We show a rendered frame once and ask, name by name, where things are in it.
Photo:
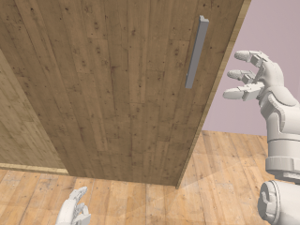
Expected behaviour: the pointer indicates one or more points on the robot right forearm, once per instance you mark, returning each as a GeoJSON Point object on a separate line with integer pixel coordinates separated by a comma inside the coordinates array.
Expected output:
{"type": "Point", "coordinates": [281, 112]}

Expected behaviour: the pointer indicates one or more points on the handle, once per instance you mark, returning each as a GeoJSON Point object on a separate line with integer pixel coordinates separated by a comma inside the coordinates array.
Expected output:
{"type": "Point", "coordinates": [196, 52]}

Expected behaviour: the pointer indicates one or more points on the robot left hand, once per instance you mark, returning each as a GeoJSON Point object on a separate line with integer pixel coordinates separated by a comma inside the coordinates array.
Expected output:
{"type": "Point", "coordinates": [70, 210]}

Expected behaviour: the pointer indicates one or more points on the wardrobe door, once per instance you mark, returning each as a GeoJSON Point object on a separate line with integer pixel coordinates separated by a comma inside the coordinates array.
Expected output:
{"type": "Point", "coordinates": [23, 139]}
{"type": "Point", "coordinates": [106, 79]}

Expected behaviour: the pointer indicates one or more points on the robot right upper arm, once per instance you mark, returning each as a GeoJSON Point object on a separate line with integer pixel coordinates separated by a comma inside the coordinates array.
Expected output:
{"type": "Point", "coordinates": [279, 203]}

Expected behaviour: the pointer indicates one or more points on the robot right hand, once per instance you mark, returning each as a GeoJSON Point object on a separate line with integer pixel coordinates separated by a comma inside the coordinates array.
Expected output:
{"type": "Point", "coordinates": [268, 75]}

